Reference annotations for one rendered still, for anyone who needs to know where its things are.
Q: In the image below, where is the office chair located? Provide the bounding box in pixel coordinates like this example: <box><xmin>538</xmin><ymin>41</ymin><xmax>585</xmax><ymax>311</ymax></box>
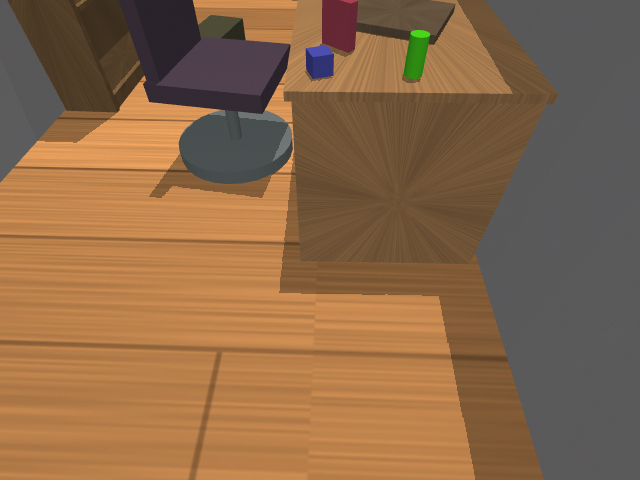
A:
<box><xmin>119</xmin><ymin>0</ymin><xmax>293</xmax><ymax>184</ymax></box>

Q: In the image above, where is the bookshelf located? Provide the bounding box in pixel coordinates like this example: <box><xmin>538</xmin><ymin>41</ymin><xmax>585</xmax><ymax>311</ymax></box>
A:
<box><xmin>7</xmin><ymin>0</ymin><xmax>144</xmax><ymax>113</ymax></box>

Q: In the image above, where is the desk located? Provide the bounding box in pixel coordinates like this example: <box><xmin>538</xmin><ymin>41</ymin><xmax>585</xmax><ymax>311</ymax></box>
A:
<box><xmin>283</xmin><ymin>0</ymin><xmax>559</xmax><ymax>264</ymax></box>

